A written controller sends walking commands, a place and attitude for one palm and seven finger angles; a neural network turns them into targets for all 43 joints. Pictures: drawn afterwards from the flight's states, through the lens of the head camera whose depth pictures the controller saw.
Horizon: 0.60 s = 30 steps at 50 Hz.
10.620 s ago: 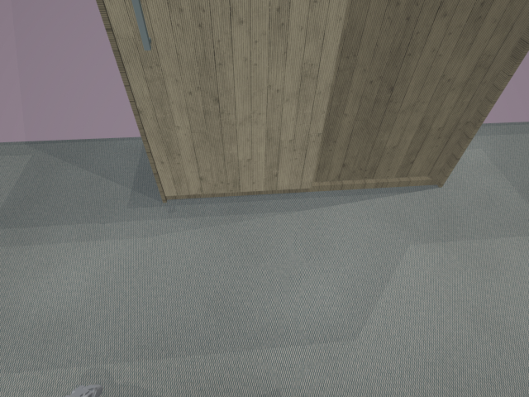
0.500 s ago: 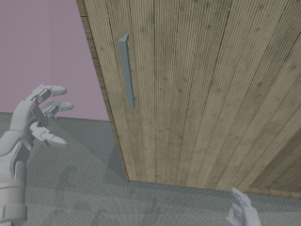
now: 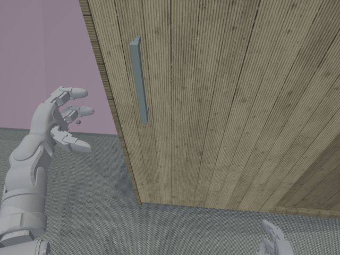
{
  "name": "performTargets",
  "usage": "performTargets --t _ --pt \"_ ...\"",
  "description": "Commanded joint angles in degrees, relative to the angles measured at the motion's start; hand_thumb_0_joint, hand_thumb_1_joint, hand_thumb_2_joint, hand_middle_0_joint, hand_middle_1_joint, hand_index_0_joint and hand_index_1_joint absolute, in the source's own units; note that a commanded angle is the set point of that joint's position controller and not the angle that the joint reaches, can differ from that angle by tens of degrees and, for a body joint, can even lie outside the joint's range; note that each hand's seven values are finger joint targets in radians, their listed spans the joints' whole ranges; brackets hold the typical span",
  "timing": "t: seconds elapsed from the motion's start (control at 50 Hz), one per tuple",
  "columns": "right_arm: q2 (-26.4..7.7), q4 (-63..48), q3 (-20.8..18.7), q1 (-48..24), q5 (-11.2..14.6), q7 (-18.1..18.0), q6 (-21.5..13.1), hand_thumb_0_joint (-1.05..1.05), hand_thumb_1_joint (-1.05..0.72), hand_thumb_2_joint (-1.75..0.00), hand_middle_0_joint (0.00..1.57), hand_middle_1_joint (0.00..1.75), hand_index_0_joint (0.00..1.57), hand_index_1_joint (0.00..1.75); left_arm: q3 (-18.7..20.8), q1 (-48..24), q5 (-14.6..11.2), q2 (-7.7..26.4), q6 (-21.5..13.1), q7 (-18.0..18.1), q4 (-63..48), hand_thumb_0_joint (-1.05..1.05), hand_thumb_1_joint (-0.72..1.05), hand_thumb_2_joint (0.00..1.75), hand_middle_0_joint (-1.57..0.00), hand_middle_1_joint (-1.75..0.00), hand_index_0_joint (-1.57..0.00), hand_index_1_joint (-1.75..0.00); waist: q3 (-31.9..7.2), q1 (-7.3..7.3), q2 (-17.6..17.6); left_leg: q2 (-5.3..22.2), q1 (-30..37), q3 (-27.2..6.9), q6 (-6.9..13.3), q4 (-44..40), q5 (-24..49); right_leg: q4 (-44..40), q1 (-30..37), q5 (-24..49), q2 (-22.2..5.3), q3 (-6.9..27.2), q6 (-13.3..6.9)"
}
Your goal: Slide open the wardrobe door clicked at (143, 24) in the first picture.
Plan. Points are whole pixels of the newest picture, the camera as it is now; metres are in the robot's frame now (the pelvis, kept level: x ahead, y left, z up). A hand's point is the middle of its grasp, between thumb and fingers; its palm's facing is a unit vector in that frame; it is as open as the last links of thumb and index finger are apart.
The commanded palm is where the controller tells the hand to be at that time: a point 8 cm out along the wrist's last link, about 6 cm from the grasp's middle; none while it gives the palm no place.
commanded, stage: move the hooked fingers beside the handle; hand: left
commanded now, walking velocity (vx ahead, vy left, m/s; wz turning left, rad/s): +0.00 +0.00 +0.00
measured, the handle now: (141, 83) +0.51 +0.12 +0.15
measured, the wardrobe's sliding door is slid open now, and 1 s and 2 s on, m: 0.00 0.00 0.00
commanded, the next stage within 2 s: feel for the door with the fingertips in 1.64 s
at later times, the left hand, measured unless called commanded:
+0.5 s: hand (97, 104) +0.41 +0.21 +0.15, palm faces -0.02 -1.00 +0.01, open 14.0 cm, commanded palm +0.39 +0.26 +0.16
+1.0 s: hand (109, 93) +0.46 +0.19 +0.15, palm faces -0.02 -1.00 +0.02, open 14.0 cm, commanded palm +0.43 +0.24 +0.15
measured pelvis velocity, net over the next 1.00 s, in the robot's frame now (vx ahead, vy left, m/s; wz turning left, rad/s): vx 0.01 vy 0.00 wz -0.04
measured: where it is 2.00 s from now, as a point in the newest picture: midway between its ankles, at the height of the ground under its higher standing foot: outside the picture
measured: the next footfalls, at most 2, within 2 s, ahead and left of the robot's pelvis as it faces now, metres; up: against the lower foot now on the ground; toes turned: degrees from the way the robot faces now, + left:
none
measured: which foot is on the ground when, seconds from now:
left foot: down 0.00-1.00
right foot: down 0.00-1.00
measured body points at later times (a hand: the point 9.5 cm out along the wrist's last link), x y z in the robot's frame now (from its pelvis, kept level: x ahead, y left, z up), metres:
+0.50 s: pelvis +0.01 +0.01 +0.00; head +0.02 +0.00 +0.45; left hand +0.41 +0.27 +0.16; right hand +0.11 -0.26 -0.10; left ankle +0.03 +0.11 -0.74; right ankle -0.02 -0.10 -0.74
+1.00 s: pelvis +0.01 +0.00 -0.01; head +0.04 +0.00 +0.44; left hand +0.46 +0.25 +0.15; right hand +0.07 -0.27 -0.12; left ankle +0.03 +0.11 -0.74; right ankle -0.02 -0.10 -0.74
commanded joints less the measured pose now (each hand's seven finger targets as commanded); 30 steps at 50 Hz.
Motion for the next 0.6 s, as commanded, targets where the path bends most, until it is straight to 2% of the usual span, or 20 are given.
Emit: performTargets --t 0.0,0.04,0.06,0.12,0.14,0.16,0.18,0.22,0.24,0.26,0.28,0.3,0.34,0.36,0.4,0.42,0.46,0.52,0.56,0.58 --pt "-7.3 -7.8 -2.7 -4.0 -0.5 -0.6 -2.3 0.0 -0.9 -0.9 0.2 0.3 0.2 0.3 4.9 -27.4 -0.5 16.6 -5.0 1.3 -9.6 0.0 -0.5 0.3 -0.3 -1.2 -0.3 -1.2 -14.6 -1.11 1.4 -0.7 12.7 -3.0 1.7 -2.7 8.3 -4.7 -3.9 13.5 0.7 2.3 0.1" --pt "-7.2 -7.7 -2.6 -3.7 -0.5 -0.4 -1.8 0.0 -0.9 -0.9 0.2 0.3 0.2 0.3 5.0 -27.1 -0.2 16.5 -5.0 1.3 -6.2 0.0 -0.5 0.3 -0.3 -1.2 -0.3 -1.2 -14.0 -0.95 1.4 -0.7 11.9 -3.0 1.6 -2.6 8.7 -4.6 -3.9 14.2 0.6 2.3 0.0" --pt "-7.4 -7.7 -2.7 -3.2 -0.6 -0.2 -1.5 0.0 -0.9 -0.9 0.2 0.3 0.2 0.3 5.9 -25.9 -0.2 17.4 -5.2 1.2 -4.4 0.0 -0.5 0.3 -0.3 -1.2 -0.3 -1.2 -14.5 -0.52 -0.4 -0.6 11.0 -2.7 1.7 -2.3 9.5 -4.4 -2.6 15.3 0.6 2.3 0.0" --pt "-7.2 -8.4 -2.8 -3.2 -0.5 0.3 -1.0 0.0 -0.9 -0.9 0.2 0.3 0.2 0.3 4.2 -27.5 0.0 15.6 -5.5 0.7 -4.1 0.0 -0.5 0.3 -0.3 -1.2 -0.3 -1.2 -15.2 -0.68 2.6 -0.7 11.5 -2.5 1.6 -1.8 11.1 -3.6 -3.2 17.4 0.6 2.4 -0.1" --pt "-7.3 -8.4 -3.0 -2.9 -0.5 0.4 -0.8 0.0 -0.9 -0.9 0.2 0.3 0.2 0.3 3.5 -28.7 0.0 15.1 -5.7 0.6 -4.3 0.0 -0.5 0.3 -0.3 -1.2 -0.3 -1.2 -15.4 -1.16 2.4 -0.6 12.0 -2.7 1.5 -1.7 11.4 -3.5 -3.8 17.4 0.7 2.2 -0.1" --pt "-7.5 -8.4 -3.2 -2.4 -0.5 0.5 -0.6 0.0 -0.9 -0.9 0.2 0.3 0.2 0.3 4.4 -27.0 -0.3 15.7 -5.9 0.5 -2.8 0.0 -0.5 0.3 -0.3 -1.2 -0.3 -1.2 -15.5 -0.85 -1.4 -0.4 11.1 -2.5 1.9 -1.2 12.0 -3.4 -2.7 18.4 0.8 2.3 0.0" --pt "-7.8 -8.4 -3.3 -2.3 -0.4 0.5 -0.3 0.0 -0.9 -0.9 0.2 0.3 0.2 0.3 5.3 -26.6 -0.3 16.8 -5.7 0.4 -1.6 0.0 -0.5 0.3 -0.3 -1.2 -0.3 -1.2 -15.1 -0.83 -1.3 -0.4 10.4 -2.1 1.9 -1.3 11.4 -3.3 -3.3 18.6 0.8 2.5 0.2" --pt "-7.8 -8.0 -3.3 -1.8 -0.4 0.4 0.0 0.0 -0.9 -0.9 0.2 0.3 0.2 0.3 3.0 -32.0 0.0 15.4 -6.1 0.3 -2.0 0.0 -0.5 0.3 -0.3 -1.2 -0.3 -1.2 -14.4 -2.08 0.9 -0.5 10.5 -2.3 1.7 -1.3 9.8 -3.5 -5.3 16.3 0.8 2.4 0.2" --pt "-7.8 -7.9 -3.4 -1.6 -0.5 0.4 0.1 0.0 -0.9 -0.9 0.2 0.3 0.2 0.3 3.1 -33.2 0.2 15.6 -6.4 0.6 -1.3 0.0 -0.5 0.3 -0.3 -1.2 -0.3 -1.2 -14.3 -2.14 1.7 -0.5 10.8 -2.4 1.7 -1.1 9.5 -3.5 -5.9 15.5 0.9 2.5 0.1" --pt "-8.0 -7.7 -3.5 -1.1 -0.5 0.4 0.2 0.0 -0.9 -0.9 0.2 0.3 0.2 0.3 3.1 -33.7 0.3 15.9 -7.1 0.9 -2.3 0.0 -0.5 0.3 -0.3 -1.2 -0.3 -1.2 -15.6 -2.19 0.1 -0.3 11.2 -2.5 1.9 -0.9 10.5 -3.2 -4.9 16.1 0.9 2.4 0.1" --pt "-7.9 -7.9 -3.7 -1.1 -0.7 0.5 0.2 0.0 -0.9 -0.9 0.2 0.3 0.2 0.3 3.9 -34.0 0.6 16.6 -7.6 1.3 -3.6 0.0 -0.5 0.3 -0.3 -1.2 -0.3 -1.2 -17.3 -1.68 1.8 -0.4 12.2 -2.7 1.8 -0.8 11.8 -2.9 -4.5 17.3 0.9 2.5 0.0" --pt "-7.7 -8.1 -3.6 -1.2 -0.6 0.6 0.1 0.0 -0.9 -0.9 0.2 0.3 0.2 0.3 1.2 -34.7 0.5 13.4 -7.7 1.4 -4.3 0.0 -0.5 0.3 -0.3 -1.2 -0.3 -1.2 -17.9 -2.19 3.0 -0.4 13.3 -2.7 1.8 -0.6 12.1 -2.8 -5.2 17.2 1.0 2.5 -0.1" --pt "-8.0 -6.9 -3.7 -0.2 -0.6 0.6 0.4 0.0 -0.9 -0.9 0.2 0.3 0.2 0.3 1.9 -35.8 0.5 14.2 -7.8 1.9 -2.0 0.0 -0.5 0.3 -0.3 -1.2 -0.3 -1.2 -16.4 -2.57 2.5 -0.2 12.8 -2.9 1.5 -0.7 11.8 -3.0 -6.2 16.4 1.1 2.2 -0.1" --pt "-8.1 -6.7 -3.8 0.3 -0.8 0.6 0.6 0.0 -0.9 -0.9 0.2 0.3 0.2 0.3 2.0 -35.4 0.6 14.5 -8.1 2.2 -1.4 0.0 -0.5 0.3 -0.3 -1.2 -0.3 -1.2 -16.9 -2.36 0.2 -0.2 12.3 -3.1 1.7 -0.6 12.2 -2.9 -5.4 16.5 1.2 2.0 -0.1" --pt "-8.1 -6.6 -3.8 0.2 -0.6 0.7 0.9 0.0 -0.9 -0.9 0.2 0.3 0.2 0.3 1.4 -36.5 1.1 13.9 -7.7 2.8 -0.3 0.0 -0.5 0.3 -0.3 -1.2 -0.3 -1.2 -16.1 -2.46 2.5 -0.3 12.0 -2.8 1.6 -0.8 11.5 -2.8 -6.3 16.2 1.1 2.2 -0.1" --pt "-8.1 -6.4 -3.8 0.6 -0.7 0.7 1.1 0.0 -0.9 -0.9 0.2 0.3 0.2 0.3 0.7 -37.7 1.2 13.1 -7.5 3.1 0.8 0.0 -0.5 0.3 -0.3 -1.2 -0.3 -1.2 -15.5 -2.73 2.0 -0.3 11.5 -3.0 1.5 -0.8 10.8 -2.9 -6.8 15.6 1.1 2.2 -0.1" --pt "-8.7 -5.9 -4.0 1.5 -0.9 0.7 1.6 0.0 -0.9 -0.9 0.2 0.3 0.2 0.3 3.0 -37.5 1.7 16.1 -7.8 4.0 3.7 0.0 -0.5 0.3 -0.3 -1.2 -0.3 -1.2 -15.9 -2.45 -0.5 -0.2 10.3 -2.8 1.8 -0.7 10.5 -2.9 -6.0 15.1 1.1 2.3 0.0" --pt "-8.4 -5.8 -4.0 1.9 -1.1 1.0 1.9 0.0 -0.9 -0.9 0.2 0.3 0.2 0.3 1.5 -41.3 2.3 14.5 -9.0 4.5 3.9 0.0 -0.5 0.3 -0.3 -1.2 -0.3 -1.2 -17.3 -2.94 1.8 -0.3 11.3 -2.9 1.6 -0.2 12.0 -2.2 -6.3 16.7 1.1 2.4 -0.1" --pt "-8.8 -5.7 -4.3 3.0 -1.3 1.1 2.3 0.0 -0.9 -0.9 0.2 0.3 0.2 0.3 3.7 -39.0 2.3 16.7 -9.8 4.6 6.3 0.0 -0.5 0.3 -0.3 -1.2 -0.3 -1.2 -18.6 -2.42 -1.6 -0.2 10.3 -2.6 1.9 0.3 13.3 -1.9 -4.6 18.4 1.2 2.5 0.0" --pt "-8.7 -5.9 -4.2 2.7 -1.2 1.2 2.4 0.0 -0.9 -0.9 0.2 0.3 0.2 0.3 3.7 -40.4 2.3 17.0 -10.2 4.5 6.5 0.0 -0.5 0.3 -0.3 -1.2 -0.3 -1.2 -18.3 -2.43 -0.1 -0.4 9.7 -2.4 1.9 0.3 12.6 -1.7 -4.8 18.6 1.1 2.9 0.1"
